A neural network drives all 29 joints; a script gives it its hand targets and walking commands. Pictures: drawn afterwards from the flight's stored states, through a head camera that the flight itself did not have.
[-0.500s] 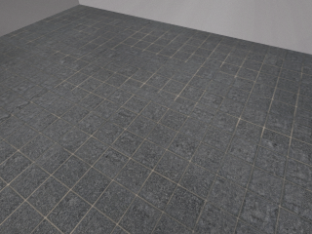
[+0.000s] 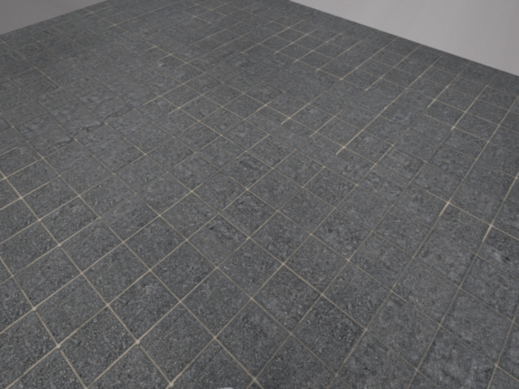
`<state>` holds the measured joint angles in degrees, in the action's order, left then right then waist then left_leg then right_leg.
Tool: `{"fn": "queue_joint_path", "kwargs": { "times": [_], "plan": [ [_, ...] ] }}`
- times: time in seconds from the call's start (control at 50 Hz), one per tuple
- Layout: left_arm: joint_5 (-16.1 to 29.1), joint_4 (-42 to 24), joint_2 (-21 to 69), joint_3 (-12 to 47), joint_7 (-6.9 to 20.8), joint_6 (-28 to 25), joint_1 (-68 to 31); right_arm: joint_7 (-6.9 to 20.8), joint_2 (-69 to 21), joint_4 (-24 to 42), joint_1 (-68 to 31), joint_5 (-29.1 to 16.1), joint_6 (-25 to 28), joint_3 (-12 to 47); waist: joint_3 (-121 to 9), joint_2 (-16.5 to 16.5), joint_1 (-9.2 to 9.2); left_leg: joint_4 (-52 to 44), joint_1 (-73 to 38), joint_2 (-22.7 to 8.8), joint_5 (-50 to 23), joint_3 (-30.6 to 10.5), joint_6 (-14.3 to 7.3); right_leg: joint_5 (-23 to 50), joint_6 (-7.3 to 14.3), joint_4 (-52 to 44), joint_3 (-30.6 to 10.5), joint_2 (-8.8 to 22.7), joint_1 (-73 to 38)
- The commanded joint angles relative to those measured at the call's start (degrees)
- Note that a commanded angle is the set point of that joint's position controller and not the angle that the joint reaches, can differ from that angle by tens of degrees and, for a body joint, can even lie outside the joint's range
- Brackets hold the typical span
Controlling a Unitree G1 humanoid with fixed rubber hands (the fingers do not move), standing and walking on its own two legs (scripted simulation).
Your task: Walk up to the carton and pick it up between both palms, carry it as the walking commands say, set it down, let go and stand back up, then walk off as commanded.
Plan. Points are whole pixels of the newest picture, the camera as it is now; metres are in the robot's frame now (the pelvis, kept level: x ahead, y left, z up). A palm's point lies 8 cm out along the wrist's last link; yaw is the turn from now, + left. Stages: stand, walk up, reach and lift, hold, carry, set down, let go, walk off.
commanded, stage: walk up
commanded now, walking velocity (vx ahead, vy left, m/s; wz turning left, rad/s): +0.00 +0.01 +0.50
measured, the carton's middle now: out of the picture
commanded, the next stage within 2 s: none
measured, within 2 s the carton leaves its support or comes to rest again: neither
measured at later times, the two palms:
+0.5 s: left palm out of the picture +0.11 +0.25 -0.10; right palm out of the picture +0.08 -0.24 -0.13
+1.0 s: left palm out of the picture -0.09 +0.20 -0.12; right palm (383, 336) +0.23 -0.19 -0.11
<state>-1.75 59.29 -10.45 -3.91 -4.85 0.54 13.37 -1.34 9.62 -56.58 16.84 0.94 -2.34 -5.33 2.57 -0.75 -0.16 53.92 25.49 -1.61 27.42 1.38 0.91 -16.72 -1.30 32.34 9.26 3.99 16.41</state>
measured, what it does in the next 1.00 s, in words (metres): steps on the spot, turning left: right foot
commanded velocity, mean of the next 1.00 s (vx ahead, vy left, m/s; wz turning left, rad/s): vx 0.00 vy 0.00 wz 0.50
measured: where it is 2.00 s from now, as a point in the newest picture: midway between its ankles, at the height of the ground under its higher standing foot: outside the picture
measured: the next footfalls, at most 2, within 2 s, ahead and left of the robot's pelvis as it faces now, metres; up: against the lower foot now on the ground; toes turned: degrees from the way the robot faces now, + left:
right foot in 0.52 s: +0.08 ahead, -0.10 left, +0.00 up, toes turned +10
left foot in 1.04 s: -0.01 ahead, +0.10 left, +0.00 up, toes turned +34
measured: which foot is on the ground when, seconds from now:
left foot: down 0.00-0.52, up 0.54-1.00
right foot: down 0.00-0.06, up 0.08-0.50, down 0.52-1.00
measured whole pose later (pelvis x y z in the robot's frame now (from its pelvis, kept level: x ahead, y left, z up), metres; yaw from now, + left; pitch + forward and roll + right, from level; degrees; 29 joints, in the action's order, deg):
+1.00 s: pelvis +0.02 -0.01 +0.01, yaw +28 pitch +1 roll +0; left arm -1.3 52.8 -10.2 -2.7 -1.8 0.0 17.9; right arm 1.1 12.7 -51.8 6.7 0.4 -3.9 -5.6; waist 6.0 0.8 2.2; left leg 43.2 19.5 -2.0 23.9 4.2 0.9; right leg -18.0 0.9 28.4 16.4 6.0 10.6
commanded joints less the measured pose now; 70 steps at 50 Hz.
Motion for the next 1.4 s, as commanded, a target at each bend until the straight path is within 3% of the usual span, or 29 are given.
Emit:
{"fn": "queue_joint_path", "kwargs": {
  "times": [0.0,0.02,0.04,0.06,0.08,0.14,0.2,0.32,0.38,0.44,0.46,0.48,0.5,0.52,0.54,0.56,0.6,0.64,0.84,0.94,0.96,1.0,1.02,1.04,1.06,1.08,1.12,1.24,1.38],
  "plan": [
    [0.26,-3.31,-6.78,-1.88,0.46,-0.43,0.16,0.1,1.34,3.21,6.55,0.25,1.11,-0.86,-3.65,1.51,-3.37,-24.35,-14.35,-1.0,-8.97,0.56,-1.13,11.43,5.09,3.59,-1.49,10.98,2.34],
    [0.1,-4.41,-5.83,-1.9,0.92,-0.08,1.51,0.01,4.6,3.97,7.63,0.65,1.7,-1.46,-2.7,-8.64,-5.42,-36.0,-19.42,-6.96,-18.33,-9.21,-3.54,-1.56,2.13,14.51,0.98,6.27,9.25],
    [0.06,-8.42,-2.07,-0.63,1.27,0.4,1.15,-0.09,13.88,5.73,7.8,1.55,2.26,-3.62,-3.22,-25.9,-4.95,-38.57,-22.94,-22.17,-41.4,-32.62,-8.44,-20.53,-2.05,28.71,-0.93,-2.33,21.48],
    [0.01,-9.41,-3.83,-0.51,1.55,0.83,-1.28,-0.22,14.11,5.13,7.84,0.5,2.26,-3.18,-2.38,-15.33,-4.53,-35.33,-19.37,-21.36,-46.3,-28.54,-11.92,-19.54,-2.31,33.51,-7.12,-0.04,20.37],
    [0.08,-10.55,-4.35,-0.82,1.95,0.76,-3.34,-0.41,13.05,6.2,7.54,0.53,1.92,-2.46,-1.02,-11.95,-4.51,-34.73,-16.71,-20.44,-43.93,-26.22,-13.76,-17.1,-2.62,34.52,-7.39,0.57,20.12],
    [0.71,-10.8,-5.53,-2.44,3.55,0.62,-5.92,-0.48,10.12,6.69,2.02,0.69,2.35,-0.36,-0.14,-5.73,-2.25,-32.51,-15.2,-12.07,-39.21,-18.68,-9.01,-8.22,-2.48,31.57,-8.77,1.03,18.34],
    [1.13,-10.88,-4.84,-2.43,3.69,0.63,-4.91,-0.45,11.66,8.2,1.91,0.31,2.27,-0.92,-4.89,-6.52,-2.4,-30.57,-19.89,-10.21,-42.11,-16.01,-8.96,-5.0,-2.13,28.25,-7.83,-0.89,17.87],
    [1.09,-13.92,-3.56,-0.27,3.09,0.99,-8.61,-0.49,11.06,6.4,4.11,0.86,2.43,-0.7,-4.93,-6.92,-3.8,-31.21,-19.18,-10.16,-44.86,-19.19,-9.91,-5.08,-1.29,19.82,-6.87,-2.72,16.17],
    [1.75,-14.7,-3.12,0.34,2.66,0.73,-7.61,-0.34,10.95,5.92,2.62,0.88,2.26,-0.63,-5.02,-8.72,-3.14,-30.49,-17.5,-10.12,-45.39,-21.25,-10.06,-5.03,-1.09,12.75,-7.34,-3.62,11.43],
    [2.34,-14.05,-2.97,0.37,2.28,0.22,-3.29,-0.19,10.59,6.7,-0.14,0.47,1.71,-0.62,-5.36,-7.59,-0.96,-29.15,-12.27,-8.15,-41.29,-21.66,-7.93,-0.53,-0.81,1.16,-6.75,-4.18,0.31],
    [2.42,-13.43,-3.73,0.19,2.04,-0.09,-0.3,-0.06,10.59,6.85,-1.46,-0.1,1.6,-0.49,-5.98,-6.73,0.5,-27.21,-8.83,-6.38,-36.3,-20.21,-5.95,5.33,-0.43,-5.73,-6.33,-3.09,-7.03],
    [1.81,-12.68,-6.02,-0.71,1.7,-0.49,2.14,-0.12,8.69,7.03,-2.17,-0.62,1.75,0.19,-7.18,-2.51,1.52,-23.37,-3.14,-3.29,-27.14,-17.92,-3.51,8.64,0.27,-9.44,-8.82,1.44,-15.27],
    [0.67,-12.48,-10.19,-1.29,1.56,-0.75,5.01,-0.27,5.14,7.82,-2.56,-1.37,1.9,1.01,-8.47,10.96,2.63,-10.87,6.64,2.8,-3.36,-10.6,-0.62,18.64,3.72,-13.77,-21.37,15.11,-22.34],
    [0.07,-13.33,-12.93,-1.68,1.68,-0.53,3.18,-0.53,5.69,7.52,-0.81,-0.43,1.37,0.71,-7.42,14.58,0.61,0.67,9.78,4.41,6.61,-5.46,0.62,26.29,7.31,-15.47,-26.75,22.55,-16.12],
    [-0.07,-13.8,-11.84,-1.32,1.74,-0.41,-0.24,-0.15,6.66,6.78,0.61,0.58,0.84,0.39,-5.38,11.27,-1.91,5.47,7.45,1.94,3.98,-5.0,0.65,21.79,7.58,-17.42,-23.34,21.9,-10.34],
    [0.26,-13.92,-10.01,-0.68,1.75,-0.47,-0.91,0.68,6.49,6.18,-0.82,0.05,0.74,0.23,-5.31,13.58,-1.33,8.79,7.65,-0.52,2.43,-4.78,0.82,19.99,9.11,-16.43,-19.99,20.85,-9.94],
    [0.32,-13.55,-6.73,0.24,1.63,-1.34,-1.65,1.43,7.62,5.26,-0.84,1.03,0.38,-1.25,-3.5,7.5,-1.56,10.31,6.85,-0.56,-3.23,-5.18,1.03,23.61,5.81,-14.29,-13.33,14.04,-8.79],
    [0.74,-12.59,-4.9,0.65,1.58,-1.95,-0.5,2.19,6.26,4.72,-1.19,0.77,-0.27,-1.45,-3.86,6.64,-0.97,11.85,6.83,-0.02,-7.28,-3.33,1.21,29.38,3.85,-13.17,-8.21,11.08,-10.82],
    [0.34,-10.72,-8.44,-0.8,2.25,-2.49,6.4,2.65,5.44,7.77,-8.68,-0.49,-1.22,-0.68,-2.25,9.84,2.05,-1.88,3.94,-1.76,-5.04,1.27,1.53,33.18,8.65,-12.81,-6.29,15.52,-15.95],
    [0.52,-10.12,-9.6,-1.36,2.62,-1.52,5.1,2.25,5.71,7.7,-6.93,-0.57,-0.5,-0.82,-4.88,8.24,1.15,-12.82,-5.26,0.09,-2.09,3.56,-0.61,35.47,8.75,-7.3,-4.05,16.76,-14.88],
    [0.62,-9.98,-9.95,-1.5,2.8,-1.2,4.31,2.2,5.96,7.78,-5.84,-0.57,-0.27,-1.02,-6.05,7.85,0.4,-16.51,-8.0,0.22,-4.44,3.84,-1.15,33.32,7.92,-5.05,-2.76,16.64,-13.97],
    [1.21,-9.54,-9.98,-1.8,3.22,-0.4,4.04,1.98,8.98,7.41,-2.36,-0.54,0.52,-1.79,-6.98,0.43,-2.87,-31.21,-18.47,-2.41,-20.23,0.44,-3.62,23.29,3.41,4.06,1.01,13.07,-8.19],
    [1.06,-11.3,-7.61,-1.12,3.35,-0.33,2.72,1.5,14.44,8.45,-0.68,-0.69,0.88,-3.32,-7.89,-9.36,-4.57,-33.62,-24.83,-12.24,-36.83,-11.58,-7.88,6.47,0.44,13.54,3.26,6.69,1.34],
    [0.64,-13.5,-5.29,-0.27,3.13,0.11,0.23,0.95,17.65,8.07,0.77,-0.34,1.23,-4.03,-6.93,-16.9,-4.91,-33.76,-27.72,-20.67,-53.27,-22.94,-13.0,-18.54,-1.11,23.95,0.11,1.97,12.01],
    [0.23,-13.77,-5.12,-0.33,3.1,0.68,-0.32,0.49,17.49,7.15,1.04,-0.78,1.32,-3.61,-5.0,-12.25,-3.77,-33.17,-25.69,-21.81,-57.9,-23.53,-14.69,-20.14,-1.43,30.99,-4.31,2.45,13.66],
    [-0.14,-13.79,-6.56,-0.55,3.03,0.9,-2.79,0.08,15.2,7.53,0.52,-0.56,1.13,-2.49,-2.24,-8.72,-3.63,-32.93,-21.31,-18.82,-51.59,-20.47,-14.92,-16.02,-2.05,33.06,-6.23,2.35,13.71],
    [-0.01,-12.99,-7.62,-1.24,3.68,1.3,-3.22,-0.22,13.45,8.7,-4.56,-0.47,1.29,-1.62,-0.02,-5.56,-0.6,-33.04,-18.04,-12.21,-45.54,-14.81,-10.88,-9.93,-3.26,32.12,-7.76,3.61,12.73],
    [-0.24,-13.11,-7.58,-1.87,3.85,2.07,-5.1,-0.03,14.05,10.67,-2.46,0.23,2.07,-1.66,-3.06,-3.75,-1.11,-33.29,-20.55,-9.49,-47.71,-13.81,-9.24,-4.96,-2.66,29.89,-7.57,0.82,11.93],
    [0.99,-15.64,-6.28,-1.16,3.5,1.96,-10.9,0.24,14.51,9.85,1.16,0.46,2.43,-1.51,-2.31,-6.84,-2.63,-33.62,-19.86,-10.13,-45.72,-20.67,-11.48,-6.94,-1.4,16.18,-8.53,-1.73,9.08]
  ]
}}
